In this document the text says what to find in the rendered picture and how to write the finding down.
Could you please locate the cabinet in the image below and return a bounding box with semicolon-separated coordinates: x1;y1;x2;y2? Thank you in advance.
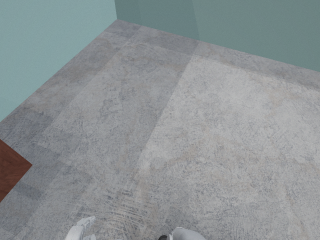
0;139;32;202

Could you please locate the robot left hand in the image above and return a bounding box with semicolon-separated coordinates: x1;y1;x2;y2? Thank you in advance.
64;216;96;240

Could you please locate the robot right thigh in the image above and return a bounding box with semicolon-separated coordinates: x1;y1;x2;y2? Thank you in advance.
166;229;206;240

